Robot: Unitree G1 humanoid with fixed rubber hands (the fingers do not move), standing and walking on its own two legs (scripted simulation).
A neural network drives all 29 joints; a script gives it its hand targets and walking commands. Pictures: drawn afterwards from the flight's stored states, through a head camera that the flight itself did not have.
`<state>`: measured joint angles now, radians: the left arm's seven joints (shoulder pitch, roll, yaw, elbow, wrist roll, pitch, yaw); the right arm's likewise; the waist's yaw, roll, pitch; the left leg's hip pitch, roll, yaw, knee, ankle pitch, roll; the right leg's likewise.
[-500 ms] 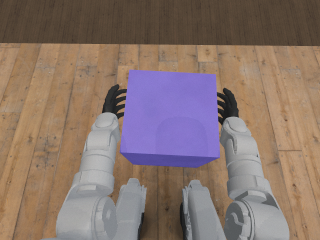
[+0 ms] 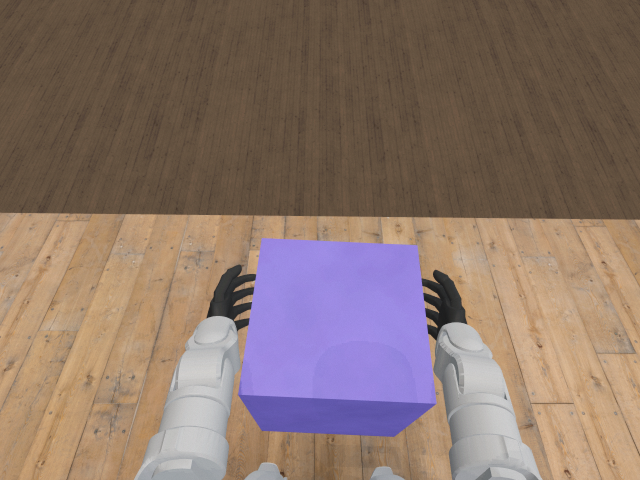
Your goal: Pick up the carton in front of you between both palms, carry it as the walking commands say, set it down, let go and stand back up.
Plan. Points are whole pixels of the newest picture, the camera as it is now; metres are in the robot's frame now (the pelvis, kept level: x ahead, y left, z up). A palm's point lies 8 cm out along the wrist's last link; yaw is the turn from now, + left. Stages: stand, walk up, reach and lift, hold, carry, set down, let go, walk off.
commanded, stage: reach and lift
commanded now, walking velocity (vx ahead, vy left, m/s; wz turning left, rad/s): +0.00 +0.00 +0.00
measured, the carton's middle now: (333, 345) +0.33 +0.00 -0.09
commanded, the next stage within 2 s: hold in 1.34 s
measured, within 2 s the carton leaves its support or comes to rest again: neither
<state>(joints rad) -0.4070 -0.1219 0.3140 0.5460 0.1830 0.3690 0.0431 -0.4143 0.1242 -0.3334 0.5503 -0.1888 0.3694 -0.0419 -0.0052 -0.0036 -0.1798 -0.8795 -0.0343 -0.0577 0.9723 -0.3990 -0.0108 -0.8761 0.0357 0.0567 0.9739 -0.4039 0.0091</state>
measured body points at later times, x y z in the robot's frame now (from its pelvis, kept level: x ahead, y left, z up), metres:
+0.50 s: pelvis +0.01 +0.00 +0.06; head -0.02 +0.00 +0.51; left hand +0.32 +0.15 +0.08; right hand +0.32 -0.15 +0.08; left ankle +0.04 +0.12 -0.67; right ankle +0.03 -0.12 -0.67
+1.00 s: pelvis +0.02 +0.00 +0.07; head +0.00 +0.00 +0.52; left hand +0.33 +0.15 +0.09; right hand +0.33 -0.15 +0.09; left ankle +0.04 +0.12 -0.67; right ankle +0.03 -0.12 -0.67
